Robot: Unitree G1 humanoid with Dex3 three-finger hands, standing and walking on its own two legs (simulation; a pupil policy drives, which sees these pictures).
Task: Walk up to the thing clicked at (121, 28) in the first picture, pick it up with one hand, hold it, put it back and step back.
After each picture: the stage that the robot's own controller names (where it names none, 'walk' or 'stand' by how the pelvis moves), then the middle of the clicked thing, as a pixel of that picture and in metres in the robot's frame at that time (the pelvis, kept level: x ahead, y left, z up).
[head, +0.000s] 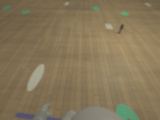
stand; (120, 29) +2.27 -0.79 -0.66
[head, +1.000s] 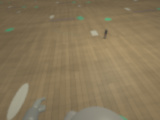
walk; (105, 34) +2.21 -0.28 -0.62
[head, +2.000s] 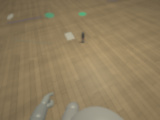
walk; (82, 37) +1.60 +0.21 -0.64
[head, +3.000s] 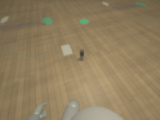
walk; (81, 55) +1.06 +0.21 -0.65
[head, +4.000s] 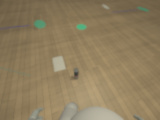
walk; (76, 74) +0.63 +0.19 -0.63
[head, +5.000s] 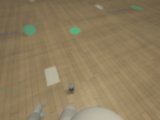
stand; (71, 88) +0.41 +0.20 -0.63
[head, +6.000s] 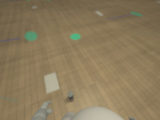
stand; (71, 96) +0.35 +0.20 -0.66
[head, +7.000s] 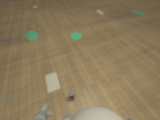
stand; (71, 96) +0.35 +0.20 -0.66
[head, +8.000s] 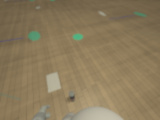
stand; (72, 96) +0.35 +0.20 -0.66
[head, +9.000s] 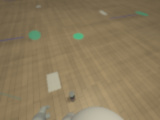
stand; (72, 96) +0.34 +0.19 -0.66
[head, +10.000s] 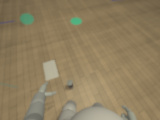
go down; (70, 85) +0.37 +0.19 -0.61
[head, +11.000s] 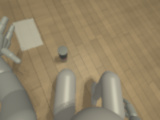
go down; (63, 55) +0.45 +0.20 -0.24
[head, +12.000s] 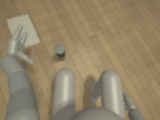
close in; (61, 53) +0.45 +0.20 -0.23
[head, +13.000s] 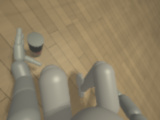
close; (35, 47) +0.44 +0.24 -0.17
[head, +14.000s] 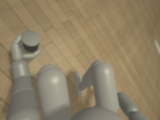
lift; (31, 46) +0.44 +0.25 -0.16
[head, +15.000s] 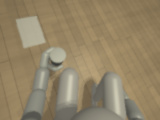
lift; (56, 60) +0.34 +0.24 -0.05
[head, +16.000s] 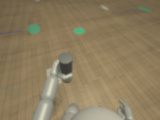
hold; (66, 70) +0.31 +0.16 +0.08
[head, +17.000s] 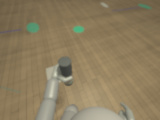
hold; (67, 73) +0.31 +0.16 +0.03
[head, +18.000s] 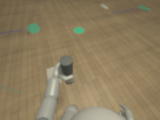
crouch; (67, 72) +0.31 +0.16 +0.03
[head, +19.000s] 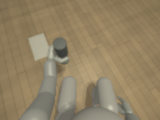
crouch; (62, 53) +0.43 +0.17 -0.05
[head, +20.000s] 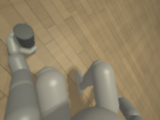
lower; (27, 42) +0.45 +0.25 -0.18
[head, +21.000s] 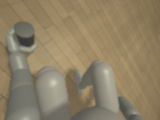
lower; (26, 41) +0.46 +0.26 -0.17
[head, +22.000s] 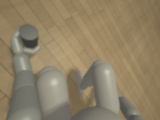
lower; (30, 42) +0.45 +0.25 -0.17
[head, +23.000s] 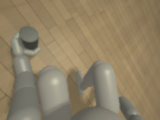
lower; (31, 44) +0.44 +0.26 -0.17
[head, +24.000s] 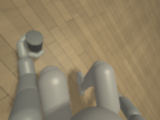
loosen; (35, 47) +0.43 +0.24 -0.17
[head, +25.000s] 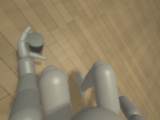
withdraw; (36, 48) +0.43 +0.24 -0.17
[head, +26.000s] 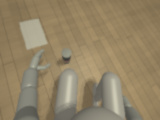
walk; (66, 57) +0.44 +0.19 -0.24
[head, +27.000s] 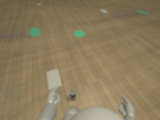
stand; (73, 95) +0.36 +0.16 -0.59
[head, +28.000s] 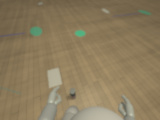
stand; (73, 94) +0.37 +0.17 -0.60
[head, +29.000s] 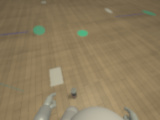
stand; (74, 93) +0.36 +0.17 -0.62
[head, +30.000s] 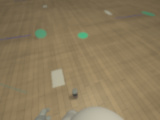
walk; (75, 94) +0.38 +0.17 -0.65
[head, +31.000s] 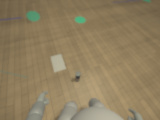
walk; (77, 76) +0.51 +0.10 -0.64
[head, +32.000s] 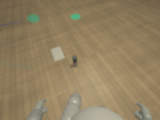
walk; (75, 61) +0.77 +0.27 -0.62
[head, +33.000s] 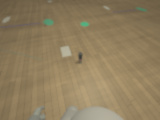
stand; (80, 58) +1.03 +0.19 -0.63
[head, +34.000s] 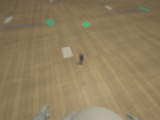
stand; (81, 59) +1.01 +0.17 -0.66
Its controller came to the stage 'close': yes
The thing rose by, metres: 0.68
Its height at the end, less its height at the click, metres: +0.00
